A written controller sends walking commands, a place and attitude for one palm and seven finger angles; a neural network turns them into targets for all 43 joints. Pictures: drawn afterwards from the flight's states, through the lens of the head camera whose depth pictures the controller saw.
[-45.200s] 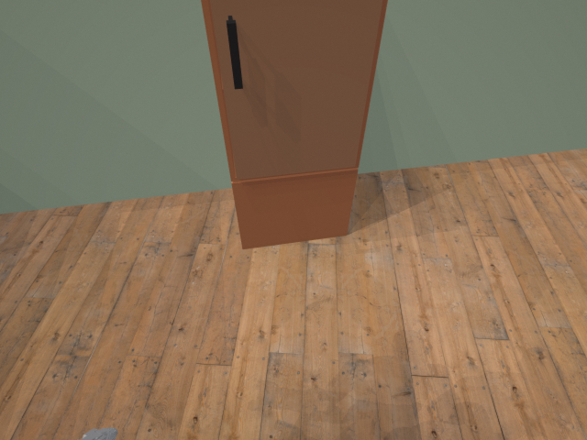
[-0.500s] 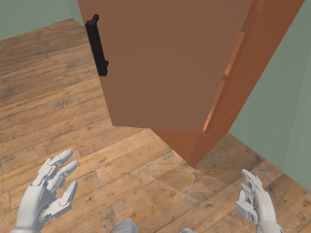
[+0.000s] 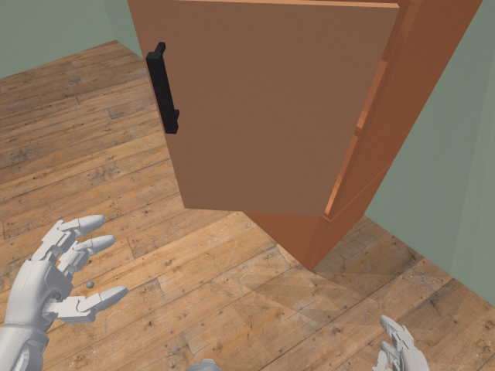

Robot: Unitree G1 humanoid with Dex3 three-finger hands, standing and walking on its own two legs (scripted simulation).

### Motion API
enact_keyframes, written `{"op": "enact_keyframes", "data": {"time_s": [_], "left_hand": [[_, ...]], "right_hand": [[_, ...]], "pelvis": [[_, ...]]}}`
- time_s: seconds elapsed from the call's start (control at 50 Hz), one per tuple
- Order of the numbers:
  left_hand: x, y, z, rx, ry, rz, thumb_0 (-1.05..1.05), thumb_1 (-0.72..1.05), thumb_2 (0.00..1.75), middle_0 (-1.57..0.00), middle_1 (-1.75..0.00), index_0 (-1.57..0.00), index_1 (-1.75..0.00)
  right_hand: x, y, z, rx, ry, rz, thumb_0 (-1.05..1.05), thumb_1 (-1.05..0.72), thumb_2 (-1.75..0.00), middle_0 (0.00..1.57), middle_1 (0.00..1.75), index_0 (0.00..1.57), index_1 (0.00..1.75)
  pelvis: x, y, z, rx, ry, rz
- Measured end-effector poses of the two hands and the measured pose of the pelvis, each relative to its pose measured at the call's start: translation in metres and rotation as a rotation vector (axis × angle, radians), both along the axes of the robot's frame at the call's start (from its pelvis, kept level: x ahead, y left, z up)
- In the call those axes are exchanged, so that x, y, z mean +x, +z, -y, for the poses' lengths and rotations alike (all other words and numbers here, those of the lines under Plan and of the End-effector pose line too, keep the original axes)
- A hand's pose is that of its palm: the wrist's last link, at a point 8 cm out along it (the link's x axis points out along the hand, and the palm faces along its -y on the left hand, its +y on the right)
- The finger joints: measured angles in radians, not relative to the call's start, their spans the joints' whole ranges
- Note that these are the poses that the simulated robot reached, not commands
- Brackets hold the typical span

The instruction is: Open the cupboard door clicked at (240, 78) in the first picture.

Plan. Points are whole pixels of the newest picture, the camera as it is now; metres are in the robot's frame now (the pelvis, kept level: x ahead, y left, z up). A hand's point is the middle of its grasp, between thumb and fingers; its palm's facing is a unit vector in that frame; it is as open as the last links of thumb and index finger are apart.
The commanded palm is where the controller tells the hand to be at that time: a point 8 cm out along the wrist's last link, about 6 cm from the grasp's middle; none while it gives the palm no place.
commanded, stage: raise the hand with hooked fingers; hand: left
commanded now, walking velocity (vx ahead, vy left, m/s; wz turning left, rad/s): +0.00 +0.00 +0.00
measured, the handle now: (166, 90) +0.58 +0.20 +0.14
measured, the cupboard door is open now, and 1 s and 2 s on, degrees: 43 43 43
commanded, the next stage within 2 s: move the hooked fingers beside the handle in 1.24 s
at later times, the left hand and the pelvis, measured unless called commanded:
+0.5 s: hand (53, 231) +0.26 +0.27 +0.13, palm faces +0.04 -1.00 -0.05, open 13.7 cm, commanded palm +0.24 +0.32 +0.14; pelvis +0.00 +0.01 +0.02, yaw +1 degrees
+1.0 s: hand (59, 194) +0.30 +0.27 +0.16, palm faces +0.03 -1.00 -0.03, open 14.0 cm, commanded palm +0.27 +0.32 +0.17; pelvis +0.01 +0.00 +0.03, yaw +0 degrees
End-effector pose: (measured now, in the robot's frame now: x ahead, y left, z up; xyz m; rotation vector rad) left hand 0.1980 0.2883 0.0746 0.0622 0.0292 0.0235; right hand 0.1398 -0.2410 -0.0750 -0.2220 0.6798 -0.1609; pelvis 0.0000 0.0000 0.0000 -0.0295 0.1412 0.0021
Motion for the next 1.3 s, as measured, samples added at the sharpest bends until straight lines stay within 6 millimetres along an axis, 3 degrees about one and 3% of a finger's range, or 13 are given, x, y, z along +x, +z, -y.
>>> {"op": "enact_keyframes", "data": {"time_s": [0.14, 0.46, 0.8, 1.0, 1.3], "left_hand": [[0.009, 0.014, -0.008, 0.001, -0.009, 0.028, 0.0, -0.06, 0.48, -0.27, -0.92, -0.27, -0.92], [0.039, 0.056, -0.037, -0.01, 0.017, 0.052, 0.0, -0.42, 0.33, -0.29, -1.15, -0.3, -1.15], [0.077, 0.099, -0.051, -0.01, 0.019, 0.08, -0.01, -0.5, 0.3, -0.3, -1.2, -0.31, -1.2], [0.083, 0.087, -0.037, -0.028, 0.007, 0.031, -0.01, -0.5, 0.3, -0.3, -1.2, -0.3, -1.2], [0.082, 0.096, -0.031, -0.015, 0.018, 0.056, -0.01, -0.5, 0.3, -0.3, -1.2, -0.31, -1.2]], "right_hand": [[0.004, 0.016, 0.003, -0.038, 0.008, 0.036, 0.01, -0.91, -0.9, 0.2, 0.3, 0.2, 0.3], [0.031, 0.039, -0.021, -0.006, 0.067, 0.113, 0.01, -0.9, -0.9, 0.2, 0.3, 0.2, 0.3], [0.025, 0.039, -0.008, -0.011, 0.037, 0.062, 0.01, -0.9, -0.9, 0.2, 0.3, 0.2, 0.3], [0.02, 0.038, 0.006, -0.012, 0.008, 0.047, 0.01, -0.91, -0.9, 0.2, 0.3, 0.2, 0.3], [0.025, 0.037, 0.007, 0.004, 0.004, 0.062, 0.01, -0.91, -0.9, 0.2, 0.3, 0.2, 0.3]], "pelvis": [[-0.001, 0.007, -0.006, -0.002, 0.004, 0.037], [0.004, 0.023, -0.009, -0.001, 0.01, 0.099], [0.01, 0.033, -0.003, 0.009, 0.009, 0.121], [0.013, 0.034, 0.002, 0.016, -0.003, 0.113], [0.014, 0.035, 0.008, 0.021, -0.002, 0.123]]}}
